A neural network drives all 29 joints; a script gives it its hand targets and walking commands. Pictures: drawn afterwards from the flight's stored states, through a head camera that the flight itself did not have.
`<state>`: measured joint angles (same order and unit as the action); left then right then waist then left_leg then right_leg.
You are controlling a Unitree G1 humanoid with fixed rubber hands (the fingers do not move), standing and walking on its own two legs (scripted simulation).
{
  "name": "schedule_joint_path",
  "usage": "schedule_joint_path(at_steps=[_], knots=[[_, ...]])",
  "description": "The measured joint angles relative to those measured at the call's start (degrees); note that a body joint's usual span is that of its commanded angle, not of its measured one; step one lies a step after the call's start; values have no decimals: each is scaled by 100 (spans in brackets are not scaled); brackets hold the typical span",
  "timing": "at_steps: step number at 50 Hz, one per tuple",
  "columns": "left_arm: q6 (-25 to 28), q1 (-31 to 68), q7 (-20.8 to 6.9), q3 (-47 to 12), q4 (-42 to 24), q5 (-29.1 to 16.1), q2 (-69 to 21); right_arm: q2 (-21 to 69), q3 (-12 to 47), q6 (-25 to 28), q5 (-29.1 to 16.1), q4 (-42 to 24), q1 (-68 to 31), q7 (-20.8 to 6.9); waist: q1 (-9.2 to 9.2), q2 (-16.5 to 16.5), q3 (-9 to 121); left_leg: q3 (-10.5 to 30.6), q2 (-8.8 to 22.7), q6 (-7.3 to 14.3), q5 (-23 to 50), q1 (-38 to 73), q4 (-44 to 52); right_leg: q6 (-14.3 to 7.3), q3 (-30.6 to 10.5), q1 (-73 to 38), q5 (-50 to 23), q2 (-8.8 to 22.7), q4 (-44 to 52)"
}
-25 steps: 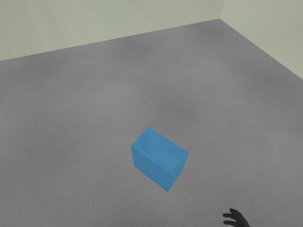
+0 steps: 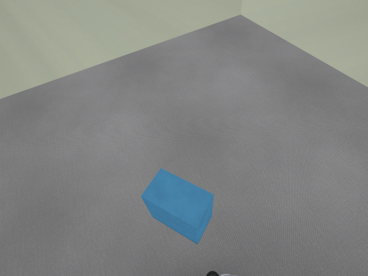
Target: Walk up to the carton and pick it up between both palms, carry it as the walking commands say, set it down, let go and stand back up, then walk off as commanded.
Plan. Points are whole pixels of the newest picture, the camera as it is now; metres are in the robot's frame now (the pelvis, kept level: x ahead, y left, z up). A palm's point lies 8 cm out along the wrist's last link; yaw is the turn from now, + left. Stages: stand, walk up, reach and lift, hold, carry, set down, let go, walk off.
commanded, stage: walk up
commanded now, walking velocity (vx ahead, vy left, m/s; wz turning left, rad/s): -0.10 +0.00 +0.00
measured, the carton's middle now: (179, 207) +0.50 +0.06 -0.62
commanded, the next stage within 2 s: none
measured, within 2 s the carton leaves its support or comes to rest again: neither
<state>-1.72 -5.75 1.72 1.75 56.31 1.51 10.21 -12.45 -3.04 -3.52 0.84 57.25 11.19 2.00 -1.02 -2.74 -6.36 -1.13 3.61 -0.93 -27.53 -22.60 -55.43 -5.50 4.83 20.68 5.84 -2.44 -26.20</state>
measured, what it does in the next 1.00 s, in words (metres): steps on the spot: left foot, then right foot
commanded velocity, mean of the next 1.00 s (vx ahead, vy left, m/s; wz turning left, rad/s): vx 0.03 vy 0.01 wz -0.04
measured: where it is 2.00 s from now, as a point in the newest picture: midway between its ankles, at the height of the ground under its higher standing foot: outside the picture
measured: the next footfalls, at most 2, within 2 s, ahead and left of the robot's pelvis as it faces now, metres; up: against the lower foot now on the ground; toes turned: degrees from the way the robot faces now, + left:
left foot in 0.28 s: -0.07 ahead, +0.12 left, +0.00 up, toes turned +2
right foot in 0.54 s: -0.03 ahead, -0.10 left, +0.00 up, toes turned -4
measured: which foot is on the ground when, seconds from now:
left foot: up 0.00-0.26, down 0.28-0.58, up 0.60-0.88, down 0.90-1.00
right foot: down 0.00-0.30, up 0.32-0.52, down 0.54-1.00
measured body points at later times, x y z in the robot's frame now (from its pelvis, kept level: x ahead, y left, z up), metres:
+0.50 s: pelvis -0.07 +0.00 +0.01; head -0.06 +0.00 +0.46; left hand -0.04 +0.26 -0.14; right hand -0.08 -0.23 -0.15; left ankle -0.11 +0.12 -0.73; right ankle -0.08 -0.13 -0.71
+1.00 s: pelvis -0.05 +0.01 +0.00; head -0.04 +0.03 +0.45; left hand -0.07 +0.23 -0.17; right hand -0.02 -0.22 -0.14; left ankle -0.03 +0.13 -0.73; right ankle -0.10 -0.11 -0.72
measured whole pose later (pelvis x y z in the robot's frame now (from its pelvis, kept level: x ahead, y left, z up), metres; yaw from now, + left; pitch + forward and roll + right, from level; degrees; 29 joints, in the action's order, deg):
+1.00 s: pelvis -0.05 +0.01 +0.00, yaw -2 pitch -2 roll +0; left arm -0.6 -17.7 2.0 2.6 64.8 0.7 8.9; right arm -8.3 -1.7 1.0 1.0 60.6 14.5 2.6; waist 1.6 2.8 -2.6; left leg -7.0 2.6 0.4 -14.8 -12.8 -29.5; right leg 2.0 -0.9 11.3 25.6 0.8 -37.7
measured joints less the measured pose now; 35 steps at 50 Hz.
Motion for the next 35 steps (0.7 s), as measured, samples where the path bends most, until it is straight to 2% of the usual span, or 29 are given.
schedule_joint_path(at_steps=[5, 11, 13, 14, 15, 17, 19, 22, 24, 27, 29, 31, 35], knots=[[24, -186, 46, -65, 48, -23, -161, -48, -33, -107, -40, 221, -83, -12, 128, 11, 168, 184, -134, 3, 92, 274, 450, -63, 94, 10, -179, -83, 218], [-18, -195, 39, -24, 133, -56, -51, 37, -28, -113, -48, 350, -110, -14, 114, 222, 227, 219, -202, 60, 115, 736, 1269, -94, 242, 231, -380, -55, 246], [-61, -178, 29, 18, 166, -91, 25, 65, -7, -90, -42, 361, -65, -28, 123, 291, 247, 169, -229, 153, 270, 965, 1737, -78, 251, 345, -480, -49, 253], [-95, -194, 24, 32, 205, -107, 61, 80, 18, -59, -22, 392, -7, -44, 103, 301, 301, 128, -224, 242, 267, 1140, 2104, -50, 263, 381, -539, -63, 298], [-144, -199, 23, 54, 263, -130, 138, 162, 24, -28, 10, 459, 44, -58, 88, 432, 322, 71, -279, 236, 301, 1239, 2350, 19, 211, 391, -529, -10, 316], [-235, -273, 6, 87, 330, -169, 222, 276, 48, 9, 89, 512, 296, -69, 28, 514, 394, 66, -310, 157, 649, 1386, 2688, 330, 44, 423, 427, 0, -35], [-254, -353, -48, 88, 304, -147, 224, 261, 89, 19, 106, 547, 569, -39, -28, 327, 453, 190, -214, 121, 878, 1426, 2838, 517, -138, 516, 1117, -69, -994], [-182, -526, -121, 92, 396, -63, 274, 292, 120, 69, 79, 678, 723, -4, 66, 257, 574, 136, -203, 96, 1076, 1539, 3138, 639, -449, 393, 1195, 32, -2003], [-137, -656, -123, 113, 519, -41, 340, 361, 145, 163, 58, 665, 687, 4, 135, 356, 633, -7, -255, 62, 1145, 1586, 3262, 664, -625, 38, 1125, 161, -1820], [-61, -731, -64, 120, 641, -65, 391, 461, 184, 300, 47, 584, 552, 11, 148, 495, 610, -147, -320, -9, 1099, 1506, 3114, 682, -682, -738, 1111, 338, -702], [25, -681, -18, 133, 730, -68, 233, 421, 170, 343, -7, 560, 450, 8, 94, 270, 525, -81, -164, -30, 1002, 1424, 2881, 497, -578, -1079, 1269, 200, -104], [126, -718, -28, 143, 700, -32, 41, 340, 119, 337, -45, 502, 501, -13, 32, 55, 573, -8, -92, 128, 632, 1254, 2449, 440, -430, -1201, 1047, 121, 72], [224, -941, -10, 139, 738, 9, -190, 174, 28, 256, -24, 515, 500, -101, 211, 12, 701, -166, -161, 121, 250, 808, 1385, 414, -424, -1433, 904, 186, 337]])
